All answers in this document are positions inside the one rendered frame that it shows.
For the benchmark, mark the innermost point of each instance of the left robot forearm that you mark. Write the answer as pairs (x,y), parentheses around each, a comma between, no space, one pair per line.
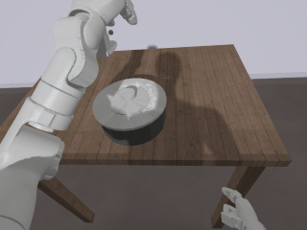
(73,66)

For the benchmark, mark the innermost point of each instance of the left robot hand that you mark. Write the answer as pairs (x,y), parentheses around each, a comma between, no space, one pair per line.
(108,10)

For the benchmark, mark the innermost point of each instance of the right robot hand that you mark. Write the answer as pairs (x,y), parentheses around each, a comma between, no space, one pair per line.
(243,211)

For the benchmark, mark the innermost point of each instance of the right robot forearm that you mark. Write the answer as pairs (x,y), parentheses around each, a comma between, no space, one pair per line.
(252,224)

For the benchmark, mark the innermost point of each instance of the knob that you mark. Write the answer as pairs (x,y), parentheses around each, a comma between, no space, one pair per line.
(127,94)

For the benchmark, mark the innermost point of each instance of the robot left upper arm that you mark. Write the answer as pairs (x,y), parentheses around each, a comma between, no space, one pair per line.
(32,156)

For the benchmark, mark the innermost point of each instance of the lid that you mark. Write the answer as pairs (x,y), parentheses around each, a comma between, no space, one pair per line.
(112,112)

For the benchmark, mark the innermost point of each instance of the pot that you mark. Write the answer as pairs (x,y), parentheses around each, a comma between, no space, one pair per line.
(138,136)

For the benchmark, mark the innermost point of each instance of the table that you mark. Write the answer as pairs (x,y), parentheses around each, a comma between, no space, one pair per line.
(214,117)

